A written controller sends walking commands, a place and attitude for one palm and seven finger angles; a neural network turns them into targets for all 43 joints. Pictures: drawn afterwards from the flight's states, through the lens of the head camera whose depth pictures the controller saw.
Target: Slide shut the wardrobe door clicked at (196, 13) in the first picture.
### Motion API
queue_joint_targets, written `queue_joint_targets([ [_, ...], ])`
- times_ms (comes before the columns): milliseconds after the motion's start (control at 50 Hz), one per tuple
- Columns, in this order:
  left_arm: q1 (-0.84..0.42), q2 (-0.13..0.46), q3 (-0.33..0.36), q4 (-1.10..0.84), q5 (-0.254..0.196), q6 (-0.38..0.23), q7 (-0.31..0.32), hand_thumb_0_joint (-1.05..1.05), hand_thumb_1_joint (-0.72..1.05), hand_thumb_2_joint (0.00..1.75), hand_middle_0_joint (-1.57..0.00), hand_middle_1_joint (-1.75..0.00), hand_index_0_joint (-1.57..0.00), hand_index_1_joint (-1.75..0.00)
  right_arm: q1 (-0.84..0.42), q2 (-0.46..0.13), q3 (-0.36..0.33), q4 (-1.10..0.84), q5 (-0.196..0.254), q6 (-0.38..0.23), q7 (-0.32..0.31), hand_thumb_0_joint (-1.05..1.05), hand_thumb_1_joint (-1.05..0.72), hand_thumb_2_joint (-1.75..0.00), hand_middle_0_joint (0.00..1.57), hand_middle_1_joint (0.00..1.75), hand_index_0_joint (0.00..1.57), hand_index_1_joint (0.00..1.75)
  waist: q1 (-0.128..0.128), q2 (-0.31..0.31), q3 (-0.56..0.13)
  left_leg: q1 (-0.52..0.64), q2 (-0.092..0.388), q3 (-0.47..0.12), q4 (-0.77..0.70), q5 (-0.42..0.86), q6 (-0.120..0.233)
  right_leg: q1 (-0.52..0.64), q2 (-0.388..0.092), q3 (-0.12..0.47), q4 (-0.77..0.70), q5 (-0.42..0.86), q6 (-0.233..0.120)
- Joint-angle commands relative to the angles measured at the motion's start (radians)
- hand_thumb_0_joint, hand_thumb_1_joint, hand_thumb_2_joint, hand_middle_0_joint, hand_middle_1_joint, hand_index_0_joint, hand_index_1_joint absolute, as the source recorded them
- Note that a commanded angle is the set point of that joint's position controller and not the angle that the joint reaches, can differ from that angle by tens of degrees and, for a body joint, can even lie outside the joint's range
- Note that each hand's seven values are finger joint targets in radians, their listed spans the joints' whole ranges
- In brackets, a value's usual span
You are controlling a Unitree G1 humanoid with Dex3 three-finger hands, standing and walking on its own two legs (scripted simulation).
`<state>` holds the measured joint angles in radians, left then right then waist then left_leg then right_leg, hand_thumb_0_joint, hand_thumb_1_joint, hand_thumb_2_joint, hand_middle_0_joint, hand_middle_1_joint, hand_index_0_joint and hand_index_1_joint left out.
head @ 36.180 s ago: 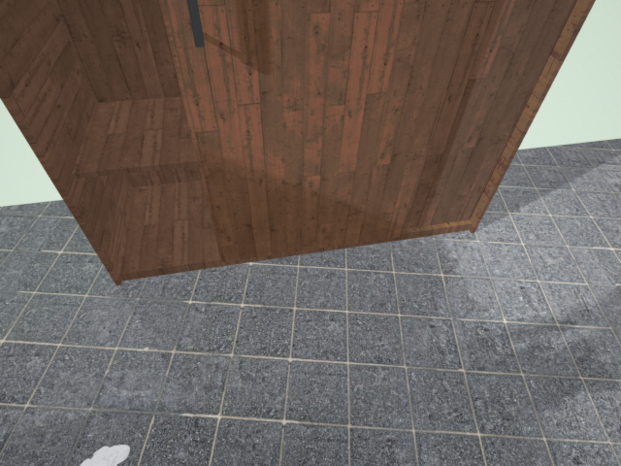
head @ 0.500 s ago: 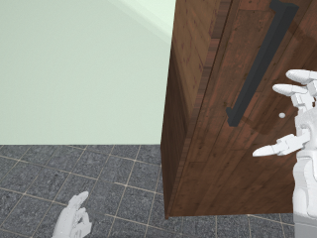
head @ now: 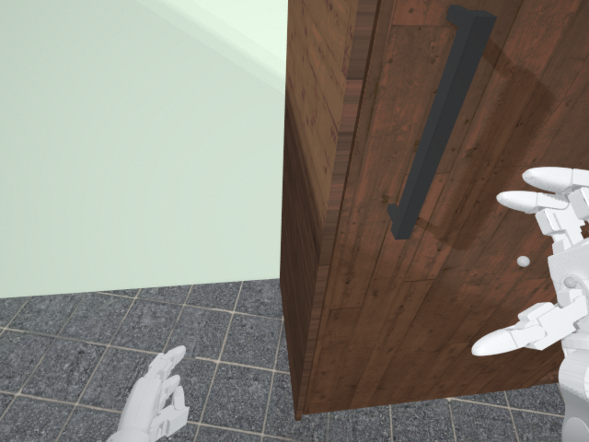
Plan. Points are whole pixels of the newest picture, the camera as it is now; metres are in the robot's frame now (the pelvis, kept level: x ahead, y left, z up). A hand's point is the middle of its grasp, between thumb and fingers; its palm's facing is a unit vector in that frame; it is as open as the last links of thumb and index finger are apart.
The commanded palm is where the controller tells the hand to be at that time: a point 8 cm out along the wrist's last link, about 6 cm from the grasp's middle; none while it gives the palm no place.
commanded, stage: draw the hand back to the body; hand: right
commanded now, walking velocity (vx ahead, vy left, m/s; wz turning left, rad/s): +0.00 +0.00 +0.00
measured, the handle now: (424, 141) +0.37 -0.15 +0.27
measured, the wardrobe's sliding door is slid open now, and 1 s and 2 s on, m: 0.00 0.00 0.00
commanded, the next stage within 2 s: step back with the hand held close in 1.66 s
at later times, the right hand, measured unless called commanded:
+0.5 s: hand (533, 295) +0.20 -0.22 +0.21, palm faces +0.06 +0.99 -0.09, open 14.7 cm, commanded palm +0.16 -0.26 +0.22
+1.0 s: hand (544, 316) +0.20 -0.24 +0.18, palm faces +0.42 +0.84 -0.34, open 11.7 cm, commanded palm +0.14 -0.28 +0.19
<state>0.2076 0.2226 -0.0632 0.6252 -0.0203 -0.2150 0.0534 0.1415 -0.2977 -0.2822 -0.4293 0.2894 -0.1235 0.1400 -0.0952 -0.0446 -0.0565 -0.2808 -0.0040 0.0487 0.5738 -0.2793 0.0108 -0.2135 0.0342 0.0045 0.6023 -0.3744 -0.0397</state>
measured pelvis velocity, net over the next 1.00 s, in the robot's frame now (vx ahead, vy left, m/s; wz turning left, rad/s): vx -0.01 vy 0.00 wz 0.02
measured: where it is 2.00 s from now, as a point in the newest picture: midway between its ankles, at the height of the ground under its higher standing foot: outside the picture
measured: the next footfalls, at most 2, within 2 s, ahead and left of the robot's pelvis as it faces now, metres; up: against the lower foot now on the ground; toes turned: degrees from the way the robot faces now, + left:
none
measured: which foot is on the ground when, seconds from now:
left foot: down 0.00-1.00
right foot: down 0.00-1.00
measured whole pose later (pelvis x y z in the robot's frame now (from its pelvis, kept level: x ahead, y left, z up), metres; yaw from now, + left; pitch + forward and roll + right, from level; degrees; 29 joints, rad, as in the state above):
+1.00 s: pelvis -0.01 +0.00 +0.01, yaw +1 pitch -3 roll +1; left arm 0.25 0.23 0.00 0.69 0.00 -0.19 0.04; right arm 0.41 -0.34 -0.29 -0.37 0.08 -0.15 -0.12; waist -0.07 -0.08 -0.02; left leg -0.19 -0.02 0.03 0.46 -0.21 0.01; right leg -0.12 0.02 -0.01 0.50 -0.32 -0.04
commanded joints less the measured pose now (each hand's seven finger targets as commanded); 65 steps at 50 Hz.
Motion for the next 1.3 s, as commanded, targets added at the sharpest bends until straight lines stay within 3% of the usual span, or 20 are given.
queue_joint_targets([
  [0, -0.123, 0.106, 0.041, -0.160, -0.007, -0.058, 0.009, 0.00, 0.90, 0.90, -0.20, -0.30, -0.20, -0.30, -0.220, -0.172, -0.086, -0.186, 0.001, -0.057, -0.008, 0.00, 0.55, -0.20, 0.25, 1.15, 0.25, 1.15, 0.021, -0.007, -0.104, 0.075, 0.008, -0.007, -0.063, 0.214, 0.017, -0.019, -0.038, 0.032, -0.100, 0.318, 0.059],
  [60, -0.130, 0.104, 0.038, -0.167, -0.005, -0.061, 0.007, 0.00, 0.90, 0.90, -0.20, -0.30, -0.20, -0.30, -0.223, -0.164, -0.081, -0.201, 0.006, -0.063, -0.006, 0.00, 0.55, -0.20, 0.25, 1.15, 0.25, 1.15, 0.018, -0.011, -0.122, 0.080, 0.007, -0.006, -0.057, 0.209, 0.017, -0.021, -0.037, 0.035, -0.104, 0.315, 0.062],
  [80, -0.129, 0.118, 0.041, -0.158, -0.028, -0.047, 0.005, 0.00, 0.90, 0.90, -0.20, -0.30, -0.20, -0.30, -0.107, -0.226, -0.074, -0.102, -0.028, 0.068, 0.030, 0.00, 0.55, -0.20, 0.25, 1.15, 0.25, 1.15, 0.004, -0.084, -0.125, 0.111, 0.013, -0.011, -0.060, 0.203, 0.024, -0.020, -0.054, 0.034, -0.138, 0.289, 0.064],
  [100, -0.151, 0.116, 0.037, -0.187, -0.038, -0.035, 0.008, 0.00, 0.90, 0.90, -0.20, -0.30, -0.20, -0.30, -0.121, -0.214, -0.071, -0.184, -0.012, 0.127, 0.049, 0.00, 0.55, -0.20, 0.25, 1.15, 0.25, 1.15, 0.000, -0.097, -0.123, 0.134, 0.016, -0.006, -0.076, 0.218, 0.023, -0.014, -0.045, 0.030, -0.144, 0.302, 0.061],
  [180, -0.193, 0.123, 0.027, -0.212, -0.056, -0.021, 0.024, 0.00, 0.90, 0.90, -0.20, -0.30, -0.20, -0.30, -0.140, -0.289, -0.161, -0.230, 0.032, 0.304, 0.092, 0.00, 0.55, -0.20, 0.25, 1.15, 0.25, 1.15, 0.000, 0.009, -0.144, 0.152, 0.007, 0.009, -0.087, 0.248, 0.012, -0.002, -0.046, 0.032, -0.140, 0.333, 0.044],
  [260, -0.232, 0.133, 0.016, -0.213, -0.076, -0.034, 0.041, 0.00, 0.90, 0.90, -0.20, -0.30, -0.20, -0.30, -0.191, -0.302, -0.219, -0.203, 0.123, 0.427, 0.131, 0.00, 0.55, -0.20, 0.25, 1.15, 0.25, 1.15, 0.001, -0.008, -0.142, 0.133, -0.001, 0.015, -0.093, 0.218, 0.010, 0.035, -0.042, 0.048, -0.141, 0.322, 0.048],
  [300, -0.244, 0.139, 0.008, -0.199, -0.080, -0.046, 0.045, 0.00, 0.90, 0.90, -0.20, -0.30, -0.20, -0.30, -0.216, -0.286, -0.229, -0.146, 0.160, 0.463, 0.145, 0.00, 0.55, -0.20, 0.25, 1.15, 0.25, 1.15, 0.005, 0.001, -0.095, 0.106, -0.003, 0.011, -0.106, 0.175, 0.010, 0.032, -0.041, 0.056, -0.143, 0.282, 0.045],
  [340, -0.230, 0.144, 0.010, -0.190, -0.082, -0.049, 0.042, 0.00, 0.90, 0.90, -0.20, -0.30, -0.20, -0.30, -0.227, -0.272, -0.203, -0.111, 0.153, 0.475, 0.155, 0.00, 0.55, -0.20, 0.25, 1.15, 0.25, 1.15, 0.016, 0.019, -0.058, 0.079, -0.005, 0.009, -0.115, 0.140, 0.004, 0.018, -0.039, 0.056, -0.147, 0.246, 0.035],
  [420, -0.227, 0.145, 0.018, -0.194, -0.081, -0.048, 0.032, 0.00, 0.90, 0.90, -0.20, -0.30, -0.20, -0.30, -0.260, -0.272, -0.158, -0.136, 0.106, 0.466, 0.155, 0.00, 0.55, -0.20, 0.25, 1.15, 0.25, 1.15, 0.031, -0.016, -0.032, 0.068, 0.003, -0.004, -0.128, 0.094, 0.006, 0.010, -0.037, 0.053, -0.147, 0.202, 0.021],
  [460, -0.227, 0.145, 0.021, -0.199, -0.078, -0.051, 0.032, 0.00, 0.90, 0.90, -0.20, -0.30, -0.20, -0.30, -0.252, -0.290, -0.172, -0.141, 0.099, 0.457, 0.158, 0.00, 0.55, -0.20, 0.25, 1.15, 0.25, 1.15, 0.027, -0.017, -0.045, 0.074, 0.003, -0.007, -0.133, 0.080, 0.004, 0.013, -0.036, 0.053, -0.147, 0.189, 0.016],
  [500, -0.237, 0.142, 0.020, -0.201, -0.076, -0.051, 0.031, 0.00, 0.90, 0.90, -0.20, -0.30, -0.20, -0.30, -0.251, -0.312, -0.194, -0.173, 0.096, 0.443, 0.154, 0.00, 0.48, -0.24, 0.25, 1.11, 0.25, 1.11, 0.021, -0.074, -0.051, 0.087, 0.005, -0.015, -0.136, 0.069, 0.009, 0.017, -0.034, 0.047, -0.142, 0.182, 0.018],
  [560, -0.222, 0.143, 0.021, -0.202, -0.075, -0.051, 0.033, 0.00, 0.90, 0.90, -0.20, -0.30, -0.20, -0.30, -0.221, -0.322, -0.217, -0.125, 0.101, 0.431, 0.153, 0.00, 0.37, -0.29, 0.24, 1.04, 0.24, 1.04, 0.022, -0.018, -0.055, 0.088, 0.002, -0.012, -0.144, 0.057, 0.003, 0.003, -0.035, 0.048, -0.143, 0.176, 0.015],
  [580, -0.203, 0.106, 0.054, -0.213, -0.015, -0.065, 0.009, 0.00, 0.90, 0.90, -0.20, -0.30, -0.20, -0.30, -0.257, -0.366, -0.236, -0.306, -0.075, 0.243, -0.046, 0.00, 0.33, -0.31, 0.24, 1.02, 0.24, 1.02, 0.013, 0.010, 0.026, 0.085, 0.009, -0.046, -0.206, 0.042, 0.003, -0.085, -0.034, 0.025, -0.135, 0.183, 0.025],
  [620, -0.181, 0.104, 0.052, -0.166, -0.008, -0.059, -0.009, 0.00, 0.90, 0.90, -0.20, -0.30, -0.20, -0.30, -0.056, -0.234, -0.150, -0.146, -0.105, 0.138, -0.160, 0.00, 0.26, -0.34, 0.24, 0.98, 0.24, 0.98, 0.029, 0.020, 0.101, 0.060, 0.028, -0.073, -0.240, -0.040, 0.019, -0.100, -0.045, 0.016, -0.139, 0.108, 0.034],
  [640, -0.161, 0.102, 0.059, -0.165, -0.009, -0.050, -0.016, 0.00, 0.90, 0.90, -0.20, -0.30, -0.20, -0.30, 0.022, -0.214, -0.134, -0.145, -0.117, 0.096, -0.182, 0.00, 0.22, -0.36, 0.24, 0.96, 0.24, 0.96, 0.029, 0.001, 0.057, 0.087, 0.036, -0.074, -0.231, -0.032, 0.017, -0.075, -0.047, 0.009, -0.145, 0.104, 0.030],
  [720, -0.151, 0.107, 0.082, -0.160, 0.000, -0.036, -0.023, 0.00, 0.90, 0.90, -0.20, -0.30, -0.20, -0.30, 0.040, -0.245, -0.136, -0.182, -0.162, -0.015, -0.238, 0.00, 0.08, -0.43, 0.23, 0.87, 0.23, 0.87, 0.027, -0.023, -0.049, 0.161, 0.050, -0.081, -0.226, -0.001, 0.013, -0.046, -0.045, -0.008, -0.159, 0.135, 0.018],
  [760, -0.147, 0.104, 0.088, -0.151, 0.004, -0.040, -0.019, 0.00, 0.90, 0.90, -0.20, -0.30, -0.20, -0.30, 0.039, -0.229, -0.110, -0.189, -0.181, -0.046, -0.253, 0.00, 0.01, -0.46, 0.23, 0.83, 0.23, 0.83, 0.034, -0.036, -0.052, 0.152, 0.049, -0.075, -0.228, 0.011, 0.013, -0.015, -0.044, -0.010, -0.165, 0.145, 0.014],
  [900, -0.141, 0.109, 0.102, -0.130, 0.014, -0.043, -0.006, 0.00, 0.90, 0.90, -0.20, -0.30, -0.20, -0.30, 0.117, -0.245, -0.132, -0.171, -0.212, -0.096, -0.276, 0.00, -0.25, -0.58, 0.22, 0.68, 0.22, 0.68, 0.023, 0.006, -0.056, 0.190, 0.041, -0.054, -0.202, 0.100, 0.019, 0.014, -0.050, 0.006, -0.191, 0.221, 0.013],
  [1000, -0.123, 0.109, 0.105, -0.133, 0.014, -0.032, -0.008, 0.00, 0.90, 0.90, -0.20, -0.30, -0.20, -0.30, 0.210, -0.232, -0.148, -0.137, -0.214, -0.106, -0.265, 0.00, -0.43, -0.67, 0.22, 0.58, 0.22, 0.58, 0.017, 0.028, -0.005, 0.189, 0.030, -0.045, -0.174, 0.186, 0.019, 0.003, -0.059, 0.008, -0.206, 0.294, 0.025],
  [1280, -0.093, 0.107, 0.107, -0.156, 0.018, -0.006, -0.009, 0.00, 0.90, 0.90, -0.20, -0.30, -0.20, -0.30, 0.231, -0.223, -0.148, -0.180, -0.225, -0.090, -0.263, 0.00, -0.90, -0.90, 0.20, 0.30, 0.20, 0.30, 0.022, -0.047, -0.025, 0.184, 0.017, -0.039, -0.155, 0.242, 0.018, 0.034, -0.070, 0.016, -0.209, 0.415, 0.062],
])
